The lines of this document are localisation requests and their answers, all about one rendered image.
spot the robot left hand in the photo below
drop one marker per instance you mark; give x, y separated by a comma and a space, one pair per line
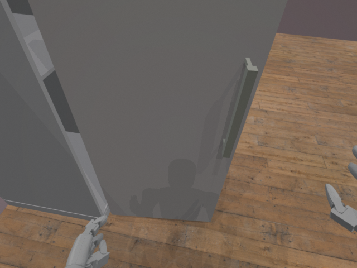
82, 250

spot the fridge door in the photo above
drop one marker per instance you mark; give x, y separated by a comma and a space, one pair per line
152, 85

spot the robot right hand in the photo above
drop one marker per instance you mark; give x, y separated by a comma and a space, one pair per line
345, 216

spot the handle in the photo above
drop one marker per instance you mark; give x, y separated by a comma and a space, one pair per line
245, 90

